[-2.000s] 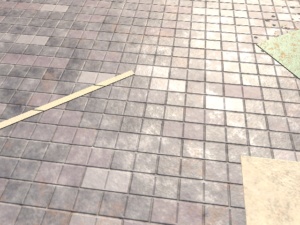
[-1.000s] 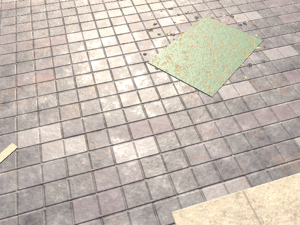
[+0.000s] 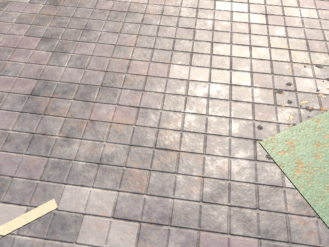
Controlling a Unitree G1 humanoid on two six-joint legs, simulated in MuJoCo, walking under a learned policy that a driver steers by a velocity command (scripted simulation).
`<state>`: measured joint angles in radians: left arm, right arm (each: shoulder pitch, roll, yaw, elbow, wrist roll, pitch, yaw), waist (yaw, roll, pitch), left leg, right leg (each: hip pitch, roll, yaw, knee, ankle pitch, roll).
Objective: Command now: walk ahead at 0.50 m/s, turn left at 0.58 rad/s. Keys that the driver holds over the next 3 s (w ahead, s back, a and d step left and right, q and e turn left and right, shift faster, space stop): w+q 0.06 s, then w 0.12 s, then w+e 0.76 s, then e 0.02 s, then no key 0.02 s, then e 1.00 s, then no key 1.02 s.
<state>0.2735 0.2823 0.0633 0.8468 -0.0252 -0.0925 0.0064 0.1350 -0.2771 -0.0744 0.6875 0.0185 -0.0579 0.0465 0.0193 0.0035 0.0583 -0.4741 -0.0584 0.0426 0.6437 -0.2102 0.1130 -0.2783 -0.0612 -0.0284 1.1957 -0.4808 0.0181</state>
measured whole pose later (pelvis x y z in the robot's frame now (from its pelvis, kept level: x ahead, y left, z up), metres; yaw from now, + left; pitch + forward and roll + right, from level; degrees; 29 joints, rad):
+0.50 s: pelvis +0.30 -0.03 +0.00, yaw +1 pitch +3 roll +0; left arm 0.09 0.26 0.04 0.68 -0.01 -0.11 -0.05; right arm 0.34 -0.29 -0.06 0.80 -0.01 -0.05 -0.01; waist -0.04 0.00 0.00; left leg -0.09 -0.04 -0.02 0.76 -0.45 0.04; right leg -0.52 0.05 -0.05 0.58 -0.13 -0.09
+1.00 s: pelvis +0.57 -0.02 +0.01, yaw -16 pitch +3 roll +1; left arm 0.37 0.30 0.07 0.73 -0.02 -0.03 0.01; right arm 0.06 -0.26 -0.04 0.64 -0.01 -0.12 0.01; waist 0.06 -0.03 0.00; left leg -0.44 -0.04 -0.03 0.53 -0.13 0.01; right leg -0.25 0.10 0.20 0.89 -0.51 -0.03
